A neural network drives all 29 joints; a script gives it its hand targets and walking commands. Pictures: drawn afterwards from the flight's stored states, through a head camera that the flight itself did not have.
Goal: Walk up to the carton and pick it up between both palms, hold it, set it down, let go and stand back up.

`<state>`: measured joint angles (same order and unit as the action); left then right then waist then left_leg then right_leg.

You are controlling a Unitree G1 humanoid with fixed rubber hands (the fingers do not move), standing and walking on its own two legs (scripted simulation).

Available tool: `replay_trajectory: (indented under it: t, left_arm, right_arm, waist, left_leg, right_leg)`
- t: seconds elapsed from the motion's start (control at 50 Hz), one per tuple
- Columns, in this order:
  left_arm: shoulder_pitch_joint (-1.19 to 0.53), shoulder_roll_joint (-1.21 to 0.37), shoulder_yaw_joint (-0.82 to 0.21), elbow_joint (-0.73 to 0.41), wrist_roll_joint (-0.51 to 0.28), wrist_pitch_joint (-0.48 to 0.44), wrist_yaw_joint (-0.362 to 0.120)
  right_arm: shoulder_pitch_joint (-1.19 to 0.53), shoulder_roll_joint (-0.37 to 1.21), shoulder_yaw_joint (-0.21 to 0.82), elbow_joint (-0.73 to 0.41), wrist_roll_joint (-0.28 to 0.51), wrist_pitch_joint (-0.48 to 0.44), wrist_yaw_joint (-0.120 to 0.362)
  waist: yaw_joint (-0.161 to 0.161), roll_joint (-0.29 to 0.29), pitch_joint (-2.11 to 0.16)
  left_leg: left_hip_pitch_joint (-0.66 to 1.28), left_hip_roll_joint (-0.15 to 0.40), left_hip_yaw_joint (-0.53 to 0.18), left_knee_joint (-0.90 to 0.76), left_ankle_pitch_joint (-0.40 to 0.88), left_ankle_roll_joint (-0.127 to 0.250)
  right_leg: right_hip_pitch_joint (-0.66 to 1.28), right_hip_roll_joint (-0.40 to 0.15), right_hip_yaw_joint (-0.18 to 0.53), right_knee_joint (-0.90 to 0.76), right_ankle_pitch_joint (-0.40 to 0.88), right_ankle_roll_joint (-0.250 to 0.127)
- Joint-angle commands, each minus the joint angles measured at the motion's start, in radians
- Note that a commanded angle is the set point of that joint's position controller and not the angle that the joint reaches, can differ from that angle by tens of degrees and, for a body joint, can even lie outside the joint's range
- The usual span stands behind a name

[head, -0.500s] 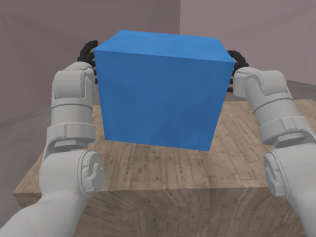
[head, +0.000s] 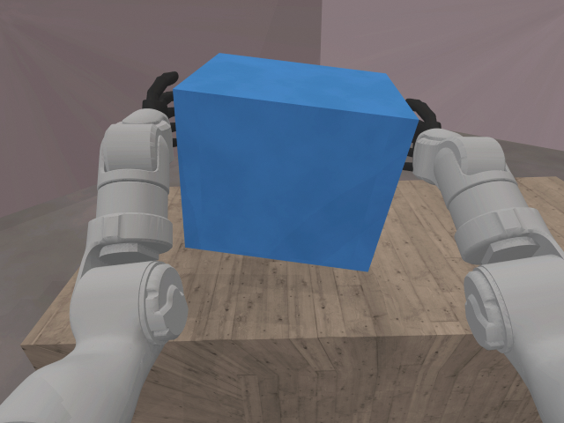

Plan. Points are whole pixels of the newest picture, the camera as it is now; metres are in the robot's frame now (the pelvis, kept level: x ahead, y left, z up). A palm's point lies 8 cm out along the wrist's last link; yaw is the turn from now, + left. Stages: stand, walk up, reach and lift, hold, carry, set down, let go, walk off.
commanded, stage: hold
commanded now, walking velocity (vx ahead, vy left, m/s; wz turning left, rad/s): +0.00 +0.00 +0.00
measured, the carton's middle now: (289, 156) +0.42 -0.01 +0.28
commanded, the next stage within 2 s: set down in 0.60 s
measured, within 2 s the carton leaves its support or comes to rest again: neither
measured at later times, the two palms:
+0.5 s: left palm (150, 131) +0.36 +0.17 +0.35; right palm (430, 139) +0.35 -0.18 +0.33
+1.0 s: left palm (127, 104) +0.39 +0.20 +0.37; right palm (386, 147) +0.39 -0.14 +0.30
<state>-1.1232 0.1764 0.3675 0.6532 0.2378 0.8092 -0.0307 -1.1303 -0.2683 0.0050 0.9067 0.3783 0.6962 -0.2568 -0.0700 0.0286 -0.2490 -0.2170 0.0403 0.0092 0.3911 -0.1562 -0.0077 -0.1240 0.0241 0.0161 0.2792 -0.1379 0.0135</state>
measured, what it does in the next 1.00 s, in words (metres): stands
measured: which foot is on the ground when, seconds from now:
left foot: down 0.00-1.00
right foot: down 0.00-1.00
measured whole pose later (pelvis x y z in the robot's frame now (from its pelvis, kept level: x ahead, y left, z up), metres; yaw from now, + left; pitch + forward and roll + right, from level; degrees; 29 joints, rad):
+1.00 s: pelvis +0.00 +0.00 +0.00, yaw +0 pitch -2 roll -2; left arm -1.27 0.22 0.47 0.70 0.38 0.67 -0.15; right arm -1.13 -0.10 -0.26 0.91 0.13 0.48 -0.21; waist -0.07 -0.05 -0.16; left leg -0.19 0.04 0.01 0.39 -0.16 0.00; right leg -0.10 0.02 0.02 0.28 -0.15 0.01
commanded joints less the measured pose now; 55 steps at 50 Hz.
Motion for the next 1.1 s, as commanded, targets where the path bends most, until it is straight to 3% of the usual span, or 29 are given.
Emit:
replay_trajectory:
  t: [0.0,0.04,0.1,0.12,0.14,0.2,0.26,0.3,0.32,0.4,0.44,0.46,0.5,0.54,0.58,0.6,0.62,0.68,0.72,0.74,0.76,0.78,0.82,0.84,0.86,0.9,0.98,1.02,1.08]
  left_arm:
    - [-0.544,-0.539,-0.200,-0.097,-0.183,-0.002,-0.169]
    - [-0.521,-0.558,-0.250,-0.180,-0.214,0.007,-0.167]
    - [-0.511,-0.582,-0.289,-0.253,-0.241,0.023,-0.168]
    - [-0.519,-0.592,-0.307,-0.266,-0.255,0.029,-0.170]
    - [-0.511,-0.580,-0.294,-0.284,-0.245,0.036,-0.168]
    - [-0.505,-0.585,-0.304,-0.286,-0.246,0.050,-0.177]
    - [-0.482,-0.556,-0.261,-0.256,-0.201,0.068,-0.196]
    - [-0.506,-0.565,-0.270,-0.297,-0.223,0.057,-0.198]
    - [-0.508,-0.563,-0.254,-0.270,-0.214,0.060,-0.196]
    - [-0.592,-0.576,-0.280,-0.228,-0.243,0.038,-0.195]
    - [-0.601,-0.577,-0.262,-0.211,-0.241,0.028,-0.191]
    - [-0.611,-0.570,-0.249,-0.194,-0.229,0.027,-0.187]
    - [-0.651,-0.557,-0.216,-0.120,-0.216,0.017,-0.192]
    - [-0.642,-0.554,-0.200,-0.082,-0.201,0.013,-0.195]
    - [-0.678,-0.546,-0.189,-0.032,-0.194,0.006,-0.199]
    - [-0.807,-0.511,-0.149,0.027,-0.196,-0.017,-0.209]
    - [-0.798,-0.509,-0.139,0.044,-0.194,-0.039,-0.206]
    - [-0.819,-0.483,-0.146,0.076,-0.188,-0.099,-0.206]
    - [-0.776,-0.477,-0.146,0.098,-0.165,-0.143,-0.200]
    - [-0.788,-0.477,-0.142,0.107,-0.151,-0.168,-0.205]
    - [-0.720,-0.444,-0.102,0.154,-0.121,-0.173,-0.213]
    - [-0.715,-0.424,-0.073,0.164,-0.087,-0.184,-0.223]
    - [-0.626,-0.372,-0.014,0.214,-0.028,-0.174,-0.248]
    - [-0.599,-0.355,0.026,0.238,0.007,-0.165,-0.261]
    - [-0.558,-0.339,0.035,0.240,0.031,-0.153,-0.273]
    - [-0.503,-0.330,0.023,0.234,0.057,-0.136,-0.294]
    - [-0.514,-0.427,-0.148,0.054,-0.011,-0.135,-0.299]
    - [-0.527,-0.487,-0.242,-0.053,-0.070,-0.143,-0.284]
    - [-0.502,-0.581,-0.379,-0.220,-0.144,-0.164,-0.249]
  right_arm:
    - [-0.929,0.567,0.168,-0.453,0.233,-0.067,0.179]
    - [-0.895,0.561,0.191,-0.542,0.255,-0.059,0.161]
    - [-0.839,0.550,0.211,-0.576,0.279,-0.036,0.141]
    - [-0.831,0.548,0.210,-0.599,0.284,-0.035,0.136]
    - [-0.837,0.551,0.230,-0.600,0.294,-0.025,0.134]
    - [-0.774,0.524,0.185,-0.533,0.276,0.003,0.127]
    - [-0.753,0.520,0.186,-0.476,0.263,0.023,0.132]
    - [-0.779,0.535,0.181,-0.518,0.273,0.016,0.135]
    - [-0.793,0.533,0.191,-0.508,0.279,0.019,0.140]
    - [-0.843,0.536,0.126,-0.484,0.238,0.007,0.152]
    - [-0.865,0.552,0.128,-0.466,0.238,0.000,0.161]
    - [-0.871,0.548,0.130,-0.433,0.239,-0.003,0.169]
    - [-0.889,0.547,0.083,-0.353,0.204,-0.002,0.181]
    - [-0.903,0.561,0.076,-0.323,0.180,-0.011,0.194]
    - [-0.927,0.533,0.032,-0.291,0.152,-0.022,0.205]
    - [-0.950,0.609,-0.029,-0.307,0.099,-0.044,0.211]
    - [-1.001,0.644,-0.023,-0.322,0.076,-0.071,0.222]
    - [-1.046,0.628,-0.092,-0.302,-0.004,-0.144,0.231]
    - [-1.058,0.642,-0.100,-0.343,-0.037,-0.204,0.231]
    - [-1.053,0.653,-0.105,-0.336,-0.068,-0.236,0.233]
    - [-1.034,0.643,-0.112,-0.346,-0.104,-0.253,0.226]
    - [-1.018,0.629,-0.136,-0.345,-0.130,-0.274,0.224]
    - [-0.894,0.567,-0.196,-0.230,-0.193,-0.277,0.218]
    - [-0.871,0.536,-0.219,-0.191,-0.217,-0.281,0.221]
    - [-0.856,0.535,-0.211,-0.208,-0.243,-0.285,0.213]
    - [-0.818,0.515,-0.205,-0.225,-0.256,-0.291,0.198]
    - [-0.790,0.496,-0.128,-0.364,-0.194,-0.338,0.167]
    - [-0.788,0.530,-0.046,-0.448,-0.141,-0.349,0.151]
    - [-0.751,0.578,0.070,-0.593,-0.070,-0.385,0.130]
  waist:
    - [0.074,-0.028,-0.257]
    - [0.045,-0.018,-0.332]
    - [0.030,0.006,-0.355]
    - [0.018,0.023,-0.374]
    - [0.044,0.018,-0.373]
    - [-0.004,0.040,-0.309]
    - [0.023,0.032,-0.245]
    - [0.017,0.014,-0.300]
    - [0.038,0.030,-0.278]
    - [0.006,0.033,-0.287]
    - [0.025,0.017,-0.274]
    - [0.036,0.042,-0.269]
    - [0.033,0.026,-0.185]
    - [0.040,0.018,-0.144]
    - [0.021,0.039,-0.109]
    - [0.032,-0.073,-0.044]
    - [0.072,-0.085,-0.078]
    - [0.039,-0.058,-0.145]
    - [0.057,-0.042,-0.190]
    - [0.052,-0.048,-0.209]
    - [0.067,-0.074,-0.182]
    - [0.057,-0.069,-0.161]
    - [0.027,-0.087,-0.063]
    - [0.028,-0.082,-0.022]
    - [0.027,-0.105,0.003]
    - [0.005,-0.082,0.015]
    - [-0.066,0.014,-0.105]
    - [-0.077,0.025,-0.221]
    - [-0.096,0.097,-0.442]
  left_leg:
    - [0.091,-0.064,-0.027,-0.052,0.205,-0.019]
    - [0.149,-0.068,-0.025,-0.009,0.333,-0.040]
    - [0.205,-0.070,-0.035,0.019,0.440,-0.065]
    - [0.214,-0.068,-0.041,0.023,0.458,-0.072]
    - [0.212,-0.067,-0.038,0.021,0.463,-0.072]
    - [0.206,-0.067,-0.041,0.010,0.426,-0.085]
    - [0.172,-0.066,-0.034,-0.013,0.386,-0.082]
    - [0.169,-0.067,-0.039,-0.011,0.383,-0.076]
    - [0.173,-0.066,-0.033,-0.018,0.365,-0.072]
    - [0.133,-0.058,-0.039,-0.039,0.267,-0.073]
    - [0.112,-0.059,-0.039,-0.048,0.234,-0.061]
    - [0.105,-0.057,-0.036,-0.061,0.187,-0.062]
    - [0.025,-0.048,-0.040,-0.101,0.043,-0.038]
    - [-0.040,-0.039,-0.047,-0.132,-0.042,-0.023]
    - [-0.108,-0.027,-0.060,-0.166,-0.160,-0.016]
    - [-0.153,-0.036,-0.032,-0.174,-0.285,0.045]
    - [-0.137,-0.038,-0.026,-0.184,-0.307,0.053]
    - [-0.081,-0.033,-0.041,-0.176,-0.307,0.064]
    - [-0.013,-0.044,-0.030,-0.154,-0.233,0.056]
    - [0.032,-0.049,-0.026,-0.143,-0.208,0.054]
    - [0.061,-0.062,-0.008,-0.130,-0.161,0.062]
    - [0.083,-0.066,-0.003,-0.138,-0.151,0.064]
    - [0.115,-0.068,0.016,-0.152,-0.141,0.068]
    - [0.113,-0.066,0.025,-0.162,-0.150,0.069]
    - [0.124,-0.069,0.040,-0.165,-0.121,0.069]
    - [0.165,-0.071,0.051,-0.158,-0.079,0.060]
    - [0.232,-0.066,0.050,-0.120,0.104,0.001]
    - [0.315,-0.068,0.039,-0.059,0.301,-0.028]
    - [0.531,-0.070,0.015,0.048,0.653,-0.089]
  right_leg:
    - [0.134,0.081,0.042,-0.047,0.088,0.004]
    - [0.176,0.090,0.040,-0.037,0.229,0.003]
    - [0.192,0.088,0.044,-0.025,0.346,0.005]
    - [0.200,0.089,0.048,-0.022,0.353,0.002]
    - [0.201,0.091,0.047,-0.014,0.369,0.003]
    - [0.180,0.079,0.043,-0.021,0.348,0.001]
    - [0.189,0.072,0.048,-0.020,0.308,0.004]
    - [0.202,0.077,0.051,-0.022,0.289,0.004]
    - [0.180,0.076,0.046,-0.024,0.262,0.001]
    - [0.136,0.075,0.049,-0.041,0.165,-0.014]
    - [0.126,0.071,0.052,-0.046,0.138,-0.010]
    - [0.107,0.070,0.049,-0.045,0.086,-0.016]
    - [0.090,0.072,0.048,-0.059,-0.028,-0.016]
    - [0.103,0.078,0.040,-0.043,-0.060,-0.012]
    - [0.125,0.084,0.035,-0.023,-0.101,-0.008]
    - [0.090,0.034,0.022,-0.048,-0.190,0.003]
    - [0.049,0.037,0.018,-0.055,-0.250,0.002]
    - [0.052,0.046,0.013,-0.049,-0.252,-0.003]
    - [0.051,0.046,0.011,-0.056,-0.228,-0.007]
    - [0.049,0.042,0.007,-0.059,-0.226,-0.008]
    - [0.048,0.037,0.010,-0.082,-0.235,-0.007]
    - [0.067,0.031,0.005,-0.085,-0.217,0.000]
    - [0.086,0.028,-0.017,-0.097,-0.213,0.008]
    - [0.099,0.029,-0.022,-0.098,-0.231,0.011]
    - [0.126,0.026,-0.032,-0.102,-0.201,0.020]
    - [0.156,0.016,-0.028,-0.103,-0.144,0.034]
    - [0.232,0.027,-0.054,-0.052,0.094,0.029]
    - [0.267,0.041,-0.071,-0.022,0.259,0.027]
    - [0.277,0.067,-0.079,0.001,0.453,0.028]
